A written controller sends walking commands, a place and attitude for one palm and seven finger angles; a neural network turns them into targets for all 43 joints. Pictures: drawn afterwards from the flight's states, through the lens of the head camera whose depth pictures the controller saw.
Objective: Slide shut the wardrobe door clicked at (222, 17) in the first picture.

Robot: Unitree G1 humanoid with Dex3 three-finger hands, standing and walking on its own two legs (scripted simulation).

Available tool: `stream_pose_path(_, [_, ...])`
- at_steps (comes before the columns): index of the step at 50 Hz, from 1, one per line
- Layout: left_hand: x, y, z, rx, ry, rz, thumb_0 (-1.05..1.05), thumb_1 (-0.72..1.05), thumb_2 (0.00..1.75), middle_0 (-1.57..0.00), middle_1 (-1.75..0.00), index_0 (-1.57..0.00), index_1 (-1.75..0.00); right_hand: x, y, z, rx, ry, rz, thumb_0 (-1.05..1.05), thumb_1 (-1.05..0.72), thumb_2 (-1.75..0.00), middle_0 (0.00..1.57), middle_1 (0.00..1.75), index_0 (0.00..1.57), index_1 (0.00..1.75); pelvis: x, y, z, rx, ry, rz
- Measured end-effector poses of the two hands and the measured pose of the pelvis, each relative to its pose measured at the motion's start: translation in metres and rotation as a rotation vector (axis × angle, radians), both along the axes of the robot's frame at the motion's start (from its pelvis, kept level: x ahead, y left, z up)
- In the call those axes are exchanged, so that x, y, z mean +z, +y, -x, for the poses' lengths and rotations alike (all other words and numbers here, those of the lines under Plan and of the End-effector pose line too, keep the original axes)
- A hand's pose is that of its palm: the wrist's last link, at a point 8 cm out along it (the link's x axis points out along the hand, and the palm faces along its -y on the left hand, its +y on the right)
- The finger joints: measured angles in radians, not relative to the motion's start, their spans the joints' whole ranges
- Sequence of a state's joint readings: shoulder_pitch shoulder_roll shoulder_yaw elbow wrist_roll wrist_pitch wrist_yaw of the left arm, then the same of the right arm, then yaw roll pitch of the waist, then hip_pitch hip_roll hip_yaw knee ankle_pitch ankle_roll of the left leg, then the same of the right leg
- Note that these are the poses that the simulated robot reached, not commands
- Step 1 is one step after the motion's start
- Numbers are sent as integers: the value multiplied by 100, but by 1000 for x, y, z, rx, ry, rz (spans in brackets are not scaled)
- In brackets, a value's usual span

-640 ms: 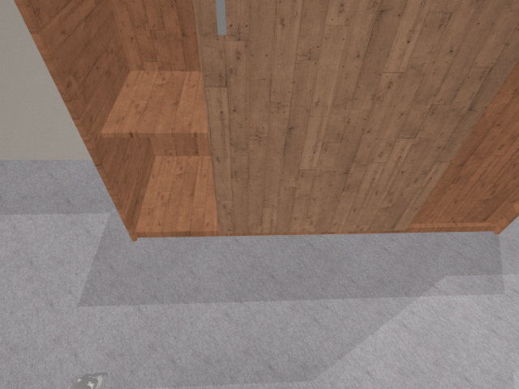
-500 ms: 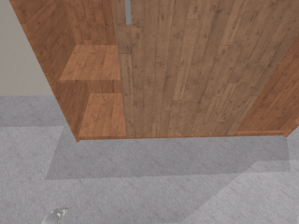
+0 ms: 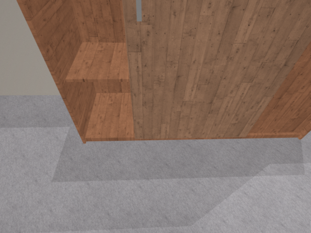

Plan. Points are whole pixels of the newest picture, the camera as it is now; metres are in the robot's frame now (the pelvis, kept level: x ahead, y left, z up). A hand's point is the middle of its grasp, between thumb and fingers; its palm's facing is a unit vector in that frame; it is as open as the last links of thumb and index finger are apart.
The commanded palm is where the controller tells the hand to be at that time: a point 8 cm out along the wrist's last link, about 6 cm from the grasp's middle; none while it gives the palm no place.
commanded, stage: stand and wait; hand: right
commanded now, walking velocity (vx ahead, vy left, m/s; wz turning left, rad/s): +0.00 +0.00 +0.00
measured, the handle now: out of the picture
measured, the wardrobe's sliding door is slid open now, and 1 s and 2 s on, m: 0.38 0.38 0.38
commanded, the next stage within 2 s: look at it before walking up in 0.18 s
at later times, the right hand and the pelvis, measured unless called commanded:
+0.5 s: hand out of the picture +0.08 -0.24 -0.15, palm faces -0.02 +0.94 -0.34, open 7.4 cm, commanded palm none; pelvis +0.00 +0.00 +0.00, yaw +0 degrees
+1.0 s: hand out of the picture +0.07 -0.25 -0.15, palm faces -0.02 +0.94 -0.34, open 7.4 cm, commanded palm none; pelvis +0.00 +0.00 +0.00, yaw +1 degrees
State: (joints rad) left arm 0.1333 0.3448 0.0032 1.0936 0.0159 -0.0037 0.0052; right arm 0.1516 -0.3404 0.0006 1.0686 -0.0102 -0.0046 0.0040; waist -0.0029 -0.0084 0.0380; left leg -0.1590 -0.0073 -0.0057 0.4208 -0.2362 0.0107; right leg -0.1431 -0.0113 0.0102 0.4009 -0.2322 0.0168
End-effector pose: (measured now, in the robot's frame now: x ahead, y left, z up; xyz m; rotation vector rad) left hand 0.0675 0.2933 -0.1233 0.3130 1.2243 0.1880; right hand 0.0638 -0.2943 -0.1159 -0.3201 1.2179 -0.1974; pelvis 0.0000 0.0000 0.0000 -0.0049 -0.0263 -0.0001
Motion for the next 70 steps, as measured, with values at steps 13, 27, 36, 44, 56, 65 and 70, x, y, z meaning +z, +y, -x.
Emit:
stream_pose_path(13, [0, -1, 1, 2, -11, 9, 0, 91, 90, -20, -30, -20, -30, 3, 4, -10, 14, -32, -4, 1, -91, -90, 21, 30, 20, 30, 1, 1, 3, 3, -1, 0])
stream_pose_path(27, [4, -3, -6, -6, -34, 5, 0, 91, 90, -21, -30, -20, -30, 3, 4, -11, 15, -40, -12, 1, -91, -90, 21, 30, 20, 30, 2, 0, 3, 3, -3, -1])
stream_pose_path(36, [5, -2, -6, -7, -24, 1, 0, 91, 90, -21, -30, -20, -30, 1, 1, -3, 6, -15, -10, 1, -91, -90, 21, 30, 20, 30, 3, -1, 3, 3, -1, -1])
stream_pose_path(44, [5, -3, -4, -6, -15, 0, 0, 91, 90, -21, -30, -20, -30, 1, -1, 1, 0, -2, -8, 1, -91, -90, 21, 30, 20, 30, 3, -2, 2, 2, -2, -2])
stream_pose_path(56, [-4, -17, 7, 71, -60, 26, 0, 91, 90, -20, -30, -20, -30, -12, 13, 3, 34, 38, -30, 1, -91, -90, 20, 30, 20, 30, -4, -3, 9, 82, 6, 3])
stream_pose_path(65, [-39, -25, 55, 193, -40, 113, 0, 91, 90, -21, -30, -20, -30, -30, 56, 3, 107, 59, -78, 1, -91, -90, 20, 30, 20, 30, -24, 11, 22, 189, -2, 32])
stream_pose_path(70, [-45, -17, 74, 246, 0, 130, 0, 91, 90, -20, -30, -20, -30, -26, 76, 11, 125, 53, -81, 1, -91, -90, 20, 30, 20, 30, -22, 18, 30, 217, 9, 17])
